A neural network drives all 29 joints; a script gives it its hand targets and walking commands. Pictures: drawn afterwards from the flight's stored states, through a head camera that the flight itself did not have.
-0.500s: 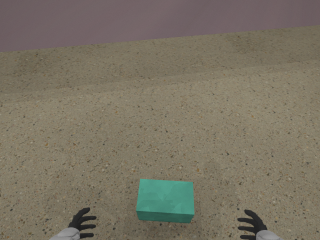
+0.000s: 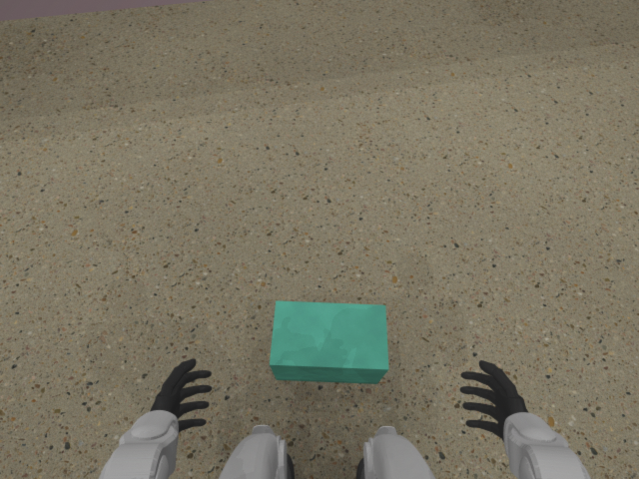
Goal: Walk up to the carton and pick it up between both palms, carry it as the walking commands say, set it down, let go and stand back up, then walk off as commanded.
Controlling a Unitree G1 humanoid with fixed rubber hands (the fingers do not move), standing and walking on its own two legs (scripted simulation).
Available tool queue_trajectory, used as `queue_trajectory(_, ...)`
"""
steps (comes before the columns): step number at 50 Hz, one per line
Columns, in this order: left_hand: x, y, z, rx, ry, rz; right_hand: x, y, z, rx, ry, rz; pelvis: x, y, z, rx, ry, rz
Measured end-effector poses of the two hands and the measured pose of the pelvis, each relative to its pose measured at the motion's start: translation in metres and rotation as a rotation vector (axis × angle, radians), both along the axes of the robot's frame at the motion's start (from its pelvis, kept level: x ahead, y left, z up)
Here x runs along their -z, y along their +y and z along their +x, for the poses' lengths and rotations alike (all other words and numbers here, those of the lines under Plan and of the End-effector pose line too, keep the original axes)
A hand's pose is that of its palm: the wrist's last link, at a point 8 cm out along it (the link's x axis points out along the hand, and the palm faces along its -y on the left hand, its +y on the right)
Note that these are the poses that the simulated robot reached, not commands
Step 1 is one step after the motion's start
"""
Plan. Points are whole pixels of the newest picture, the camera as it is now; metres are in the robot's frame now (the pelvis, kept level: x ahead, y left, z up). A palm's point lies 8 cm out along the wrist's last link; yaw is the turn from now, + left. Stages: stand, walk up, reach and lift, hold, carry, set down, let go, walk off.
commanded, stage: reach and lift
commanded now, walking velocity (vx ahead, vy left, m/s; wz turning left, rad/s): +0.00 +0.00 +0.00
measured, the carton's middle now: (328, 344) +0.44 -0.03 -0.61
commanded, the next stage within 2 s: none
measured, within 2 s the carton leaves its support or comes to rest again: neither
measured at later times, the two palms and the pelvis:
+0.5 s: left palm (189, 312) +0.37 +0.21 -0.13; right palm (470, 315) +0.36 -0.23 -0.13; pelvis -0.05 -0.02 -0.04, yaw +0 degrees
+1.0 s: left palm (202, 269) +0.46 +0.21 -0.17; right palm (462, 275) +0.44 -0.24 -0.16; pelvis -0.03 -0.01 -0.07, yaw -1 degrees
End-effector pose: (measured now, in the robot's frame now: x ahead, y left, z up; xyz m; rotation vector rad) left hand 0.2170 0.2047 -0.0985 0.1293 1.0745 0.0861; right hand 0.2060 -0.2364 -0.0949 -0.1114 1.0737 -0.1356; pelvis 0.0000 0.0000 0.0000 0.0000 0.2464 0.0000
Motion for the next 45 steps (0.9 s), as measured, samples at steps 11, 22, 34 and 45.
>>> queue_trajectory(11, 0.008, 0.006, 0.064, 0.004, -0.100, 0.009, 0.010, 0.003, 0.062, 0.007, -0.117, 0.022, 0.020, -0.010, -0.035, -0.002, 0.020, -0.002)
queue_trajectory(22, 0.025, -0.001, 0.133, -0.006, -0.215, -0.022, 0.025, 0.009, 0.133, 0.050, -0.237, 0.037, 0.040, -0.016, -0.047, 0.000, 0.171, -0.007)
queue_trajectory(34, 0.040, 0.008, 0.209, -0.025, -0.368, -0.034, 0.040, 0.003, 0.206, 0.059, -0.385, 0.029, 0.058, -0.013, -0.039, -0.004, 0.387, -0.012)
queue_trajectory(45, 0.056, 0.001, 0.249, -0.020, -0.435, -0.050, 0.057, -0.004, 0.238, 0.043, -0.444, 0.040, 0.066, -0.010, -0.034, 0.000, 0.533, -0.013)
